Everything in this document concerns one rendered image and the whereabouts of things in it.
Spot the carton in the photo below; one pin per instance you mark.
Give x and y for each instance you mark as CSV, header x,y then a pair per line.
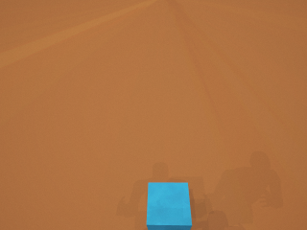
x,y
168,206

